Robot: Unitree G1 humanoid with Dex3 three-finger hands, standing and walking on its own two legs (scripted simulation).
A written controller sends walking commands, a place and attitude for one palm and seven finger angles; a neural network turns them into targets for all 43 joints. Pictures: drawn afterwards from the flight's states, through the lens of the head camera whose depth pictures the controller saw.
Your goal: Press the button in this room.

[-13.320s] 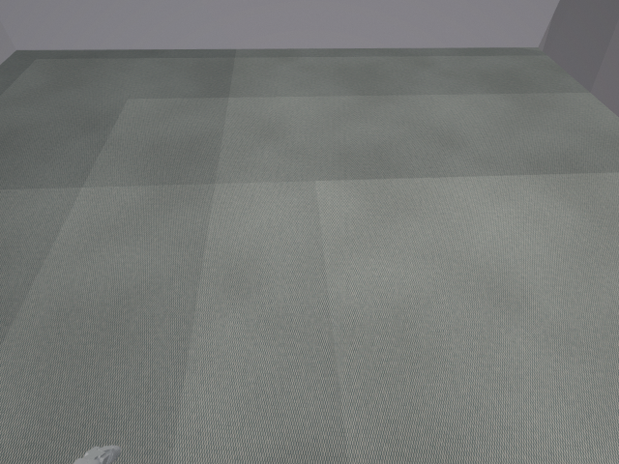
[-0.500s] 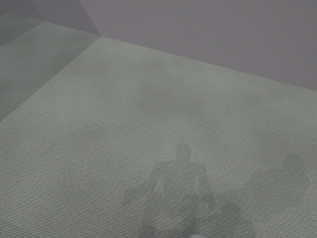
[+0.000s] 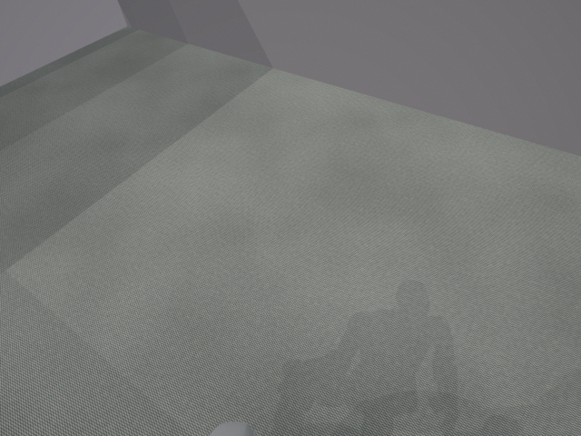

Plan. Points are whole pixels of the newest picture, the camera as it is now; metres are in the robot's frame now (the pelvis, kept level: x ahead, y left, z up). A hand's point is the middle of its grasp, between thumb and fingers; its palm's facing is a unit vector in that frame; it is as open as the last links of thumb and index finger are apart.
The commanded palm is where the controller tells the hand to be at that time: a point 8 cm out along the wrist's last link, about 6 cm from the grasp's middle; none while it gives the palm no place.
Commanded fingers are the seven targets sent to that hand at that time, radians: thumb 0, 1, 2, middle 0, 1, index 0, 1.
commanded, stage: turn or walk to find it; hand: left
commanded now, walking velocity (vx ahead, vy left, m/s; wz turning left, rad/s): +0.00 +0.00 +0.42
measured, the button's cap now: out of the picture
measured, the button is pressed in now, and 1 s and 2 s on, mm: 0 0 0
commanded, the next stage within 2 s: none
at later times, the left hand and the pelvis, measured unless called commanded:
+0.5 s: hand out of the picture +0.00 +0.26 -0.16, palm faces +0.24 -0.93 -0.27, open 7.4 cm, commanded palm none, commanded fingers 0.00 0.90 0.90 -0.20 -0.30 -0.20 -0.30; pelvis -0.02 +0.04 +0.00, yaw +12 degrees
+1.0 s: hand out of the picture -0.09 +0.22 -0.17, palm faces +0.46 -0.86 -0.25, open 7.3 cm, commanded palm none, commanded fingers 0.00 0.90 0.90 -0.20 -0.30 -0.20 -0.30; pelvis -0.04 +0.02 -0.01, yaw +27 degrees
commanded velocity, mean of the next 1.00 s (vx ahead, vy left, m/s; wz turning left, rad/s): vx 0.00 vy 0.00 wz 0.42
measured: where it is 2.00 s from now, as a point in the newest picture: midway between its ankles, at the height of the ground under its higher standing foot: outside the picture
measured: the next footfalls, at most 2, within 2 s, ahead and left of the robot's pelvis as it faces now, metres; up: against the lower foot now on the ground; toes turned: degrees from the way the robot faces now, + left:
left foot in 0.18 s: +0.00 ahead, +0.16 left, +0.00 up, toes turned +10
right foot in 0.58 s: +0.04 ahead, -0.08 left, +0.00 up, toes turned +10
